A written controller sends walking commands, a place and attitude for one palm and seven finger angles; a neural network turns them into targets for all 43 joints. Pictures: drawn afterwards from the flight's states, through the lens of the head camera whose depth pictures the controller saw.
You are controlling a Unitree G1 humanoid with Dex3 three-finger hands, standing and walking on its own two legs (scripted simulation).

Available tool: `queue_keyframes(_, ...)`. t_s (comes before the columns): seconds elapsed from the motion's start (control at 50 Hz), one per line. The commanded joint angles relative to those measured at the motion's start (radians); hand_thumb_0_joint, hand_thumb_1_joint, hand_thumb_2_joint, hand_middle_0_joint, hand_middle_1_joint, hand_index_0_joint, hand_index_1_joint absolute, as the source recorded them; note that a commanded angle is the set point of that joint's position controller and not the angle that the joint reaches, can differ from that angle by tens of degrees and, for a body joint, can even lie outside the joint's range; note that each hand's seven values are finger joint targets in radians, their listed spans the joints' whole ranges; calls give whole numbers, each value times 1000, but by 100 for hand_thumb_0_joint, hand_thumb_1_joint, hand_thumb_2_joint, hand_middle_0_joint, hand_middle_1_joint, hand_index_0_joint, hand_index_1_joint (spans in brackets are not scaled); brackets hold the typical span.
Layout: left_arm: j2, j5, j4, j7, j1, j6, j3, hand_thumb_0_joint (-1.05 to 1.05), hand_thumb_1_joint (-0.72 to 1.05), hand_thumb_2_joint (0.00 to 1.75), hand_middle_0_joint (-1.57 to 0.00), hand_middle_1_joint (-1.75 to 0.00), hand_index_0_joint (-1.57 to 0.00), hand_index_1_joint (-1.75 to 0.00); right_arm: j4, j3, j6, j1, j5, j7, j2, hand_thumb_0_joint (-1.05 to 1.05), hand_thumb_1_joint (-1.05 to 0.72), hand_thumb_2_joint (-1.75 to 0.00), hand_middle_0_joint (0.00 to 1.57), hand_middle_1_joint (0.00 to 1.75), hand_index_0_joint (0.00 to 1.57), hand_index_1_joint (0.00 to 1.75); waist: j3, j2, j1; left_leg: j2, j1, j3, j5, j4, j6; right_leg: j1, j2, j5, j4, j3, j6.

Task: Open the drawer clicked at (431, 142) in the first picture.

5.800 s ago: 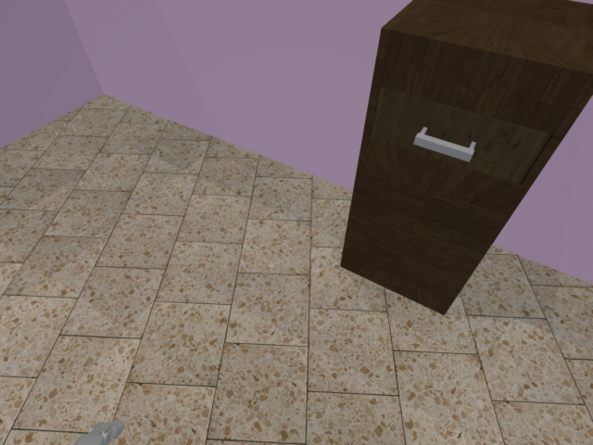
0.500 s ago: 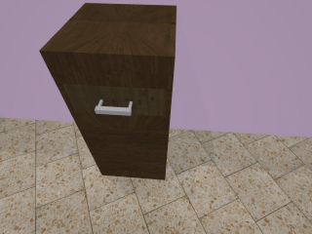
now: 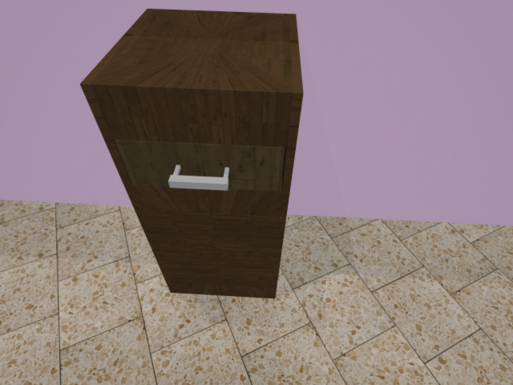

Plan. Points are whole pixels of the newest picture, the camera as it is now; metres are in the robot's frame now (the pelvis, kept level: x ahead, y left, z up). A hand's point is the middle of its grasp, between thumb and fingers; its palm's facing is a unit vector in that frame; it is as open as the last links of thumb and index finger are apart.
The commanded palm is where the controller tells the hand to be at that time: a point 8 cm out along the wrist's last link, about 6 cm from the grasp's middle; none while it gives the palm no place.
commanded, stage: look again from close up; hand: left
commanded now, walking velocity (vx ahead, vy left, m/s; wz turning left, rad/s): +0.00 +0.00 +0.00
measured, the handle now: (200, 176) +0.57 +0.17 -0.04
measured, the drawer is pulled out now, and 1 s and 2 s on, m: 0.00 0.00 0.00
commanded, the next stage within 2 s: shuffle to correct the standing spot in 0.04 s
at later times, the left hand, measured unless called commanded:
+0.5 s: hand out of the picture +0.01 +0.14 -0.18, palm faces +0.01 -0.99 -0.17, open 7.4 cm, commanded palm none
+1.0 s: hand out of the picture +0.07 +0.16 -0.17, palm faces +0.01 -0.97 -0.23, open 7.4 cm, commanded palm none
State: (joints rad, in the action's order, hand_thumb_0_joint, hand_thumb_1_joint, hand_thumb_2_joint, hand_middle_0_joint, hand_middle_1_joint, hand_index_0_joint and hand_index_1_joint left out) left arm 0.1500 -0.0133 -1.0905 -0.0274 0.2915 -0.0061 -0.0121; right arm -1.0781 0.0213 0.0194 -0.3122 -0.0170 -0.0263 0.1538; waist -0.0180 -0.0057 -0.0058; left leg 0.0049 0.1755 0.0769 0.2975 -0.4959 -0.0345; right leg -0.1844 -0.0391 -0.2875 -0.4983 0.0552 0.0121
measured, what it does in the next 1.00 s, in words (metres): stands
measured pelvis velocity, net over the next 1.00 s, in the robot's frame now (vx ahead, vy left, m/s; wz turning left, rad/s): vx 0.02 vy -0.02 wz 0.00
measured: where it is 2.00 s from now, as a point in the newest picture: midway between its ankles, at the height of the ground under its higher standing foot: outside the picture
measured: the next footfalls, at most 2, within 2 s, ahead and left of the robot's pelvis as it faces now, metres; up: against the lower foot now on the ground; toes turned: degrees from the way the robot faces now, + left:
none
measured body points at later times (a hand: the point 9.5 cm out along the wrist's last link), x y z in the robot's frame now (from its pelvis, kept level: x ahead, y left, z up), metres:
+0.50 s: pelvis +0.03 -0.01 -0.01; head +0.06 -0.02 +0.44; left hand +0.01 +0.20 -0.17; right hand +0.01 -0.23 -0.17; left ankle -0.02 +0.09 -0.74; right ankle -0.01 -0.13 -0.74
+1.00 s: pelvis +0.02 -0.02 +0.00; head +0.04 -0.03 +0.45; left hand +0.07 +0.21 -0.15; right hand +0.05 -0.25 -0.16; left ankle -0.02 +0.09 -0.74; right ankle -0.01 -0.13 -0.74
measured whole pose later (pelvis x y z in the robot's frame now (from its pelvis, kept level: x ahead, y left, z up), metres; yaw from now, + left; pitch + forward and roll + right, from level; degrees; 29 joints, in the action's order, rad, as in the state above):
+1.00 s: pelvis +0.02 -0.02 +0.00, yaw +0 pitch -1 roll +1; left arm 0.17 -0.01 -1.04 -0.03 0.22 -0.01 -0.01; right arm -1.08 0.01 0.01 -0.23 -0.01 -0.03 0.18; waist -0.04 -0.01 0.00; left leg -0.01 0.14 0.07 0.30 -0.45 0.00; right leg -0.17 -0.02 -0.32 -0.50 0.06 -0.01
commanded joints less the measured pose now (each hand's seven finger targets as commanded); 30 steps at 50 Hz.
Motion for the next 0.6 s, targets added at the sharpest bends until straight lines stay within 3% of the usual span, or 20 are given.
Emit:
queue_keyframes(0.0, 77, 1, 19, -7, 72, -6, 16, 0, 90, 90, -20, -30, -20, -30, 23, -14, 20, -53, 0, -9, 101, 0, -90, -90, 20, 30, 20, 30, -68, -28, -8, -132, 78, -143, -151, 170, -30, -6, -47, 77, 57, -47, -38)
queue_keyframes(0.12, 77, 2, 10, -8, 65, -9, 16, 0, 90, 90, -20, -30, -20, -30, -1, -14, 23, -73, 2, -10, 89, 0, -90, -90, 20, 30, 20, 30, -46, 2, -5, -125, 50, -127, -212, 157, -28, 7, -57, 116, 58, -52, -38)
queue_keyframes(0.16, 68, -2, 5, -4, 71, -4, 19, 0, 90, 90, -20, -30, -20, -30, -13, -18, 18, -79, -2, -9, 91, 0, -90, -90, 20, 30, 20, 30, -60, -4, -1, -139, 54, -138, -57, 179, -37, -18, -42, 13, 40, -30, -39)
queue_keyframes(0.22, 57, -15, 15, 6, 62, 2, 21, 0, 90, 90, -20, -30, -20, -30, -14, -34, 8, -90, -7, -8, 112, 0, -90, -90, 20, 30, 20, 30, -118, -46, 8, -183, 86, -210, 183, 247, -69, -98, -9, -100, -21, 9, -46)
queue_keyframes(0.28, 52, -21, 23, 16, 65, 1, 27, 0, 90, 90, -20, -30, -20, -30, -11, -46, 5, -100, -10, -10, 116, 0, -90, -90, 20, 30, 20, 30, -146, -68, 12, -216, 80, -250, 236, 254, -98, -158, 5, -122, -58, 16, -55)
queue_keyframes(0.3, 44, -20, 27, 17, 69, -2, 27, 0, 90, 90, -20, -30, -20, -30, -9, -46, 6, -96, -10, -10, 112, 0, -90, -90, 20, 30, 20, 30, -152, -84, 7, -209, 95, -235, 192, 235, -97, -149, 1, -105, -45, 9, -57)
queue_keyframes(0.32, 103, -12, -33, -30, 153, -23, 14, 0, 90, 90, -20, -30, -20, -30, 61, -45, 3, 43, 6, -5, 166, 0, -90, -90, 20, 30, 20, 30, -175, 57, -50, -155, 210, -100, -197, -38, -36, -83, -62, 155, 86, -83, -31)
queue_keyframes(0.34, 116, -5, -1, -30, 162, -40, 18, 0, 90, 90, -20, -30, -20, -30, 90, -28, 5, 34, 3, 13, 43, 0, -90, -90, 20, 30, 20, 30, -105, 199, -30, -59, 222, -51, 70, -116, 1, -38, -135, 94, 173, -207, -73)
queue_keyframes(0.36, 120, -3, 11, -24, 130, -50, 18, 0, 90, 90, -20, -30, -20, -30, 86, -24, 4, 6, 3, 15, 22, 0, -90, -90, 20, 30, 20, 30, -88, 166, 10, -43, 178, -37, 124, -150, 12, -65, -185, 114, 203, -260, -115)
queue_keyframes(0.38, 147, -1, 14, -21, 83, -58, 25, 0, 90, 90, -20, -30, -20, -30, 69, -22, 2, -47, 1, 16, 19, 0, -90, -90, 20, 30, 20, 30, -18, 92, 39, -51, 104, -34, 95, -108, 10, -54, -178, 163, 160, -207, -126)
queue_keyframes(0.4, 125, 0, 21, -21, 60, -62, 24, 0, 90, 90, -20, -30, -20, -30, 48, -18, 11, -83, 0, 17, 18, 0, -90, -90, 20, 30, 20, 30, 21, 23, 52, -57, 51, -49, -25, -50, 7, -37, -145, 264, 95, -165, -116)
queue_keyframes(0.42, 109, 5, 23, -21, 60, -63, 22, 0, 90, 90, -20, -30, -20, -30, 30, -16, 20, -101, 1, 14, 31, 0, -90, -90, 20, 30, 20, 30, 55, -65, 48, -79, 21, -76, -184, -12, 3, 7, -105, 378, 20, -120, -100)
queue_keyframes(0.46, 100, 10, 14, -24, 94, -61, 22, 0, 90, 90, -20, -30, -20, -30, 21, -21, 30, -96, 5, -1, 63, 0, -90, -90, 20, 30, 20, 30, 116, -123, 22, -115, -30, -85, -503, -45, -5, 66, -82, 506, -35, -84, -81)
queue_keyframes(0.5, 104, 9, 17, -27, 87, -52, 26, 0, 90, 90, -20, -30, -20, -30, 29, -24, 22, -84, 9, -10, 74, 0, -90, -90, 20, 30, 20, 30, 66, -78, 21, -119, -26, -80, -569, -48, -7, 54, -79, 531, -32, -77, -73)
queue_keyframes(0.54, 110, 8, 21, -29, 84, -44, 30, 0, 90, 90, -20, -30, -20, -30, 41, -29, 11, -65, 12, -13, 77, 0, -90, -90, 20, 30, 20, 30, 34, 21, 17, -111, 0, -73, -471, -32, 1, 63, -95, 612, -27, -81, -68)
queue_keyframes(0.58, 110, 4, 29, -32, 74, -33, 32, 0, 90, 90, -20, -30, -20, -30, 42, -32, 4, -59, 11, -13, 79, 0, -90, -90, 20, 30, 20, 30, 8, 52, 18, -109, 10, -73, -435, -4, 2, 58, -96, 611, -36, -81, -66)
